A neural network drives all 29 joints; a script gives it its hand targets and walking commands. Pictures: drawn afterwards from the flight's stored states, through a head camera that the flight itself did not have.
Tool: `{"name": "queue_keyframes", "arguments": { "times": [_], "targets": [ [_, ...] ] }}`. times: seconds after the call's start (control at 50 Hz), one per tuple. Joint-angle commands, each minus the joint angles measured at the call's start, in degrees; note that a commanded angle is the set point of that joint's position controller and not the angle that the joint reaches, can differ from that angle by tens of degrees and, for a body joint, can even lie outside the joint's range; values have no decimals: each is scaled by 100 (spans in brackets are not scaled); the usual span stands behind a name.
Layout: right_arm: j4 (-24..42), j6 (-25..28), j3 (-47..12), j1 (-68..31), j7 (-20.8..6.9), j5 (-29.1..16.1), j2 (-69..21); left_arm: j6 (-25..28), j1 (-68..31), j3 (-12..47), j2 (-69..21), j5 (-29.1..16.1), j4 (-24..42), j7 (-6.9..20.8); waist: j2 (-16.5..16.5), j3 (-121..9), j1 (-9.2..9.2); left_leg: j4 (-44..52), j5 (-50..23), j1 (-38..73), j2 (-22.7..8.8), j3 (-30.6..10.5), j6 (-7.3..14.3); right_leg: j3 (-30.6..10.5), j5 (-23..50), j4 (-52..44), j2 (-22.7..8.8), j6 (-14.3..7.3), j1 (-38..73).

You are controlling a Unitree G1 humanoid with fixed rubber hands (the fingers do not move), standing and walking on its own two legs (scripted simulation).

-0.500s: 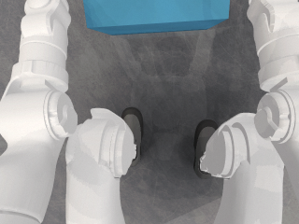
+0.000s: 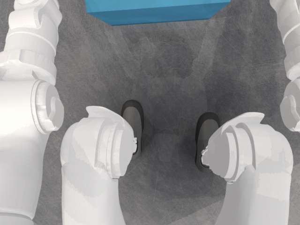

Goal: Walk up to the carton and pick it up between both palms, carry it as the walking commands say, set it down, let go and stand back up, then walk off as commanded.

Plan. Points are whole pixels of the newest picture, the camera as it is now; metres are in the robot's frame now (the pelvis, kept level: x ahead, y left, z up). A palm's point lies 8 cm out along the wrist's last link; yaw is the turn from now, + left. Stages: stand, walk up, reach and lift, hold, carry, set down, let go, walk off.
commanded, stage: set down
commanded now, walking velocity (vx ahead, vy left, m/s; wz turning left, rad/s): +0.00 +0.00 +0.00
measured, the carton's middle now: out of the picture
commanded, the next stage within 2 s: let go in 1.46 s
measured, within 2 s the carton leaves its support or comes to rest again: neither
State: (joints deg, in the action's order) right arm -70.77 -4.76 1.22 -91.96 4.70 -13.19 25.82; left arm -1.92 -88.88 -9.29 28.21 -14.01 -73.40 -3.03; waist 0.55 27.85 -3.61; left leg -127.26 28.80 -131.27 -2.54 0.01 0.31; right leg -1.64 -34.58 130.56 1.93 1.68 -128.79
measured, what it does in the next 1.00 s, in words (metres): rises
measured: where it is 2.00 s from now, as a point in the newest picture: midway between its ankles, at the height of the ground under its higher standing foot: (168, 146)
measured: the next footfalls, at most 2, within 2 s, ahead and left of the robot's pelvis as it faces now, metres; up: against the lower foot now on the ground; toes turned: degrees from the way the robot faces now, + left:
none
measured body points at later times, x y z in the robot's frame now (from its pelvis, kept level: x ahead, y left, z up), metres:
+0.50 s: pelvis +0.01 +0.00 +0.07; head +0.36 +0.02 +0.35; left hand +0.56 +0.29 -0.04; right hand +0.61 -0.17 -0.04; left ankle +0.13 +0.12 -0.32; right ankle +0.11 -0.12 -0.32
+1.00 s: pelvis +0.02 +0.00 +0.20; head +0.36 +0.02 +0.50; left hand +0.57 +0.29 +0.11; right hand +0.62 -0.18 +0.11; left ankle +0.13 +0.12 -0.32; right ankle +0.11 -0.12 -0.32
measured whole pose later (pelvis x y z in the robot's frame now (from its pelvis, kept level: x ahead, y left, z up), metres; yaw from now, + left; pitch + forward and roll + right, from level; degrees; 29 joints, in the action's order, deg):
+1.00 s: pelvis +0.02 +0.00 +0.20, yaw +0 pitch +48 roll -1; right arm -50.9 -16.9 12.7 -75.7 -1.5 -4.6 24.8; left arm -15.3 -71.5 -19.0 25.7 -6.4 -48.9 3.4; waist 0.8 -0.6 -3.7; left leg -86.0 22.5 -111.4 -1.0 -0.5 0.0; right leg -0.1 -27.3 88.1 0.0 0.8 -108.7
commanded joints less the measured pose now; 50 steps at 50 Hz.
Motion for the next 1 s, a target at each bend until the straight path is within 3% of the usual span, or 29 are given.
{"name": "queue_keyframes", "arguments": {
  "times": [0.0,0.14,0.26,0.36,0.54,0.82,0.98],
  "targets": [
    [728,86,9,-1540,2,-22,710,93,-1316,-67,978,-21,679,4,377,-7041,-332,730,-1659,3712,99,119,-124,271,1306,-1055,-156,13,2703],
    [1951,-136,14,-1378,163,-221,899,-134,-1131,-58,1246,-55,1864,-116,312,-9316,-375,868,-2505,5039,229,299,-108,413,2035,-1237,12,55,3812],
    [1608,-336,389,-666,71,99,831,-381,-562,-296,906,253,1853,-30,-22,-8289,-194,1326,-2084,4534,277,342,-152,423,1619,-1691,70,-58,3074],
    [1465,-401,678,-410,-81,353,685,-478,-290,-531,684,478,1928,134,-18,-7979,-114,1774,-2019,4302,315,329,-167,438,1558,-2138,104,-123,2810],
    [2205,-762,830,-595,-214,459,786,-852,-193,-825,925,587,2553,258,157,-9025,-238,2598,-2101,4882,409,402,-114,566,1561,-2929,192,-131,3501],
    [2621,-1123,1194,-166,-506,818,786,-1235,178,-1014,855,685,3078,553,122,-9416,-155,4022,-2365,5757,536,431,-167,616,1849,-4399,261,-114,4333],
    [2670,-1093,1276,123,-666,884,714,-1221,411,-1124,769,798,3114,675,153,-9395,-142,4912,-2796,6352,568,400,-142,506,2385,-5310,227,-96,5083]
  ]
}}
